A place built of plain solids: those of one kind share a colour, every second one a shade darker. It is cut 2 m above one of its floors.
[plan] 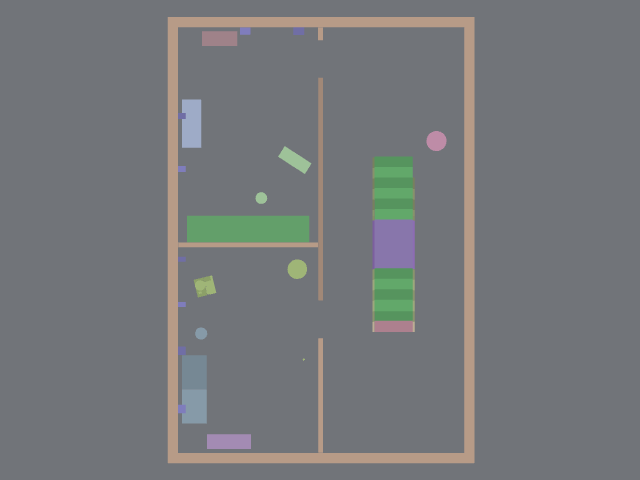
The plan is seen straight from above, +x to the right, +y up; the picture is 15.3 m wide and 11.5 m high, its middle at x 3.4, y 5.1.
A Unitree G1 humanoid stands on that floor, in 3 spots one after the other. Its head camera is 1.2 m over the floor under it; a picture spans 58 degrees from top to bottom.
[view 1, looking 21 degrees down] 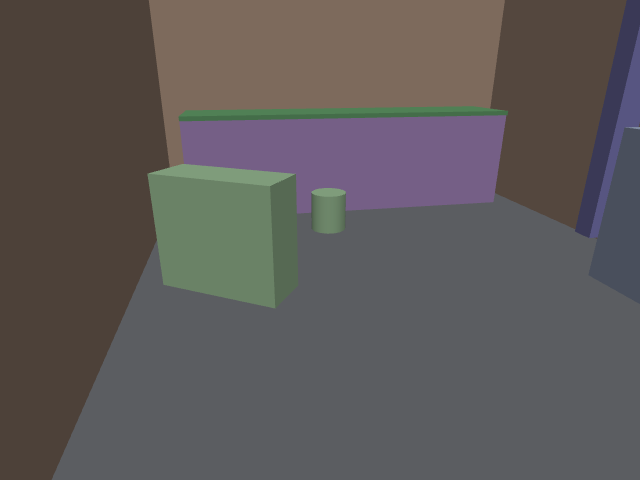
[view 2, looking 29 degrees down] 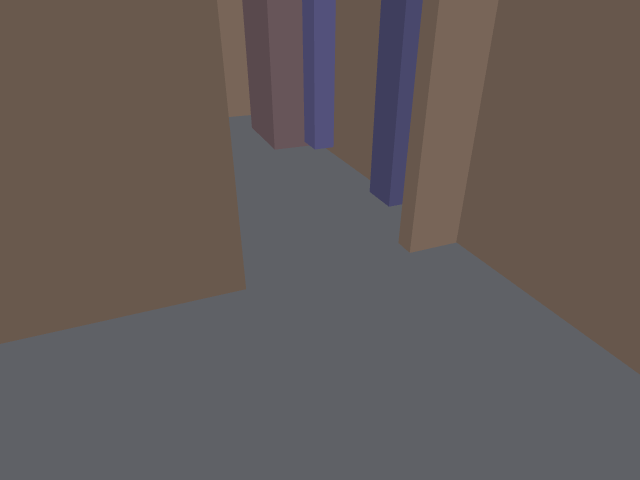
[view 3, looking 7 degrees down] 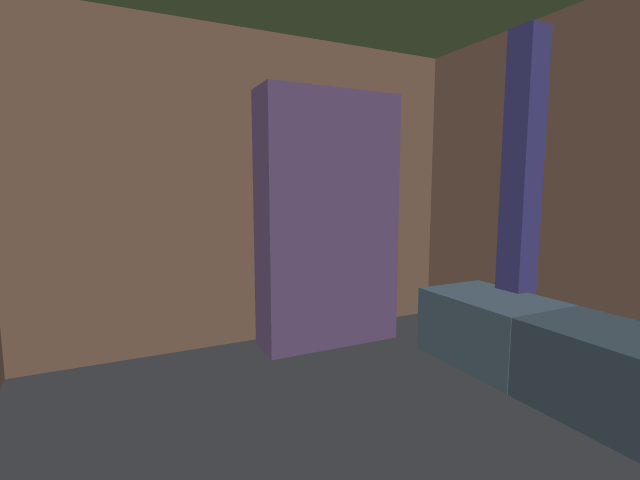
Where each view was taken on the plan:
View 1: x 2.71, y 9.44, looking -101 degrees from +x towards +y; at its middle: ground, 3.35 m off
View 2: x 5.16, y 8.68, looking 158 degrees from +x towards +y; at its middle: ground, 2.48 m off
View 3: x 2.71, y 3.20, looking -116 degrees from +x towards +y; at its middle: slotfit_living_storage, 3.08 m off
